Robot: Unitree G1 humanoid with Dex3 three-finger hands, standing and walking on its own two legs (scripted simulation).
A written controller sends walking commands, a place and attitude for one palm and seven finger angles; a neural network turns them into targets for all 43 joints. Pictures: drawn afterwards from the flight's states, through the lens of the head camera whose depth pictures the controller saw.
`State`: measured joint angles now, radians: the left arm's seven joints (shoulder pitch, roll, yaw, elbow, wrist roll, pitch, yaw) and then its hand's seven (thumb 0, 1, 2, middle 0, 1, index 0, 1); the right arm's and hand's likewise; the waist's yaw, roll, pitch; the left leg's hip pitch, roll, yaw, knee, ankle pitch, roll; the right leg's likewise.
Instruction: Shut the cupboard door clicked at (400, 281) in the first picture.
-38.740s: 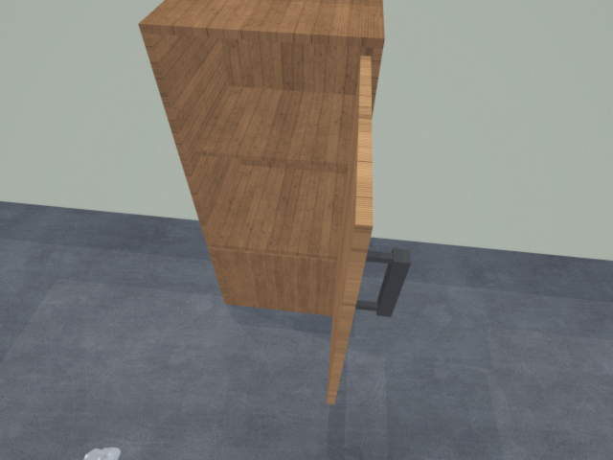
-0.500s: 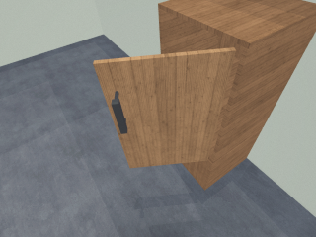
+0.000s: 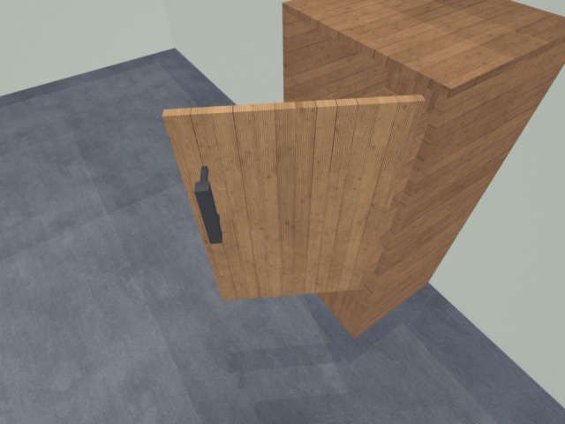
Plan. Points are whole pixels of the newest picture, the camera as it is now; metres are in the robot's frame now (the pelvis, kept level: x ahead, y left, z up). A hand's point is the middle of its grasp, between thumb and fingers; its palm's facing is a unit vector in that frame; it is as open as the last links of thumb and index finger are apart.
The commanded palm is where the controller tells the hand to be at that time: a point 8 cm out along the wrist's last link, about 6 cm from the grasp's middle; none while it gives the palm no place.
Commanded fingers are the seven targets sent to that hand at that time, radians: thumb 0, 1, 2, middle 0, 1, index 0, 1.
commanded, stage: look again from close up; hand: left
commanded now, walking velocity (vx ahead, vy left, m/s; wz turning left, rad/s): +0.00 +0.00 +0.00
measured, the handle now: (210, 206) +0.46 +0.16 +0.02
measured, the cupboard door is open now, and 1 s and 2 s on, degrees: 61 61 61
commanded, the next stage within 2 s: raise the hand and make a fist in 0.40 s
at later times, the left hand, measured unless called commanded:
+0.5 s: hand out of the picture +0.01 +0.15 -0.17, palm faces +0.02 -0.98 -0.20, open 7.3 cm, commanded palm +0.10 +0.20 -0.08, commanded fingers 0.00 0.90 0.90 -0.20 -0.30 -0.20 -0.30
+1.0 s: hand out of the picture +0.13 +0.15 -0.06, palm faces +0.24 -0.97 -0.05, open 5.8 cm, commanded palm +0.12 +0.19 -0.04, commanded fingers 0.00 0.90 0.90 -0.66 -0.80 -0.66 -0.80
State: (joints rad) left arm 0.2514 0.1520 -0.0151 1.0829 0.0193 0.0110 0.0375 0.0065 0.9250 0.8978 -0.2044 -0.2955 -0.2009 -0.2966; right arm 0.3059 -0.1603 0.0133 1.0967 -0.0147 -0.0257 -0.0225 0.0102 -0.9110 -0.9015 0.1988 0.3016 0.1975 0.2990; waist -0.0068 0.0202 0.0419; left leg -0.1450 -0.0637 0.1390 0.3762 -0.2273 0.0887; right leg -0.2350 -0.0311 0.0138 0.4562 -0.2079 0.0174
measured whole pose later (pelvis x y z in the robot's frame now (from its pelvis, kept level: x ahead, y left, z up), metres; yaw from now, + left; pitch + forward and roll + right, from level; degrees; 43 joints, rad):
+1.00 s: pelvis -0.03 -0.06 -0.10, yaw +6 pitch +13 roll +0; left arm 0.51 0.19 0.11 0.00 -0.24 -0.51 -0.18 0.02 0.90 0.90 -0.49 -0.61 -0.49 -0.61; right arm 0.13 -0.28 -0.05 0.46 0.01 -0.26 -0.03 0.02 -0.91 -0.90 0.20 0.30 0.20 0.30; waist 0.06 -0.01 -0.12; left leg -0.90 0.01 0.00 1.21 -0.54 0.01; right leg -0.91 -0.02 -0.14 1.19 -0.51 -0.08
